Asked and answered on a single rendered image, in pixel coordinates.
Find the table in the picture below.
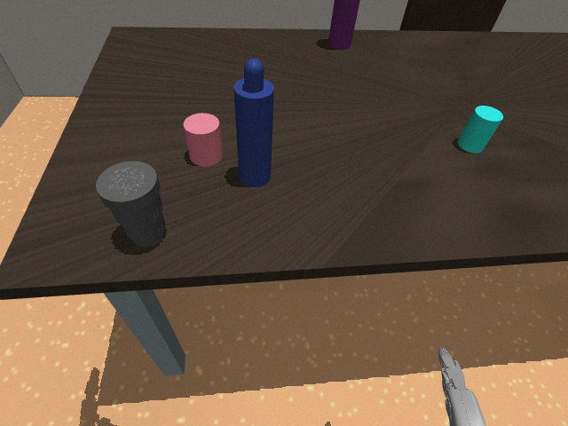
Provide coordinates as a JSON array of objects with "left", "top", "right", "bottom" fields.
[{"left": 0, "top": 27, "right": 568, "bottom": 376}]

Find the right robot hand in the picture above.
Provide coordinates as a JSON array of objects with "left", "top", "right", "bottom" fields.
[{"left": 438, "top": 347, "right": 486, "bottom": 426}]

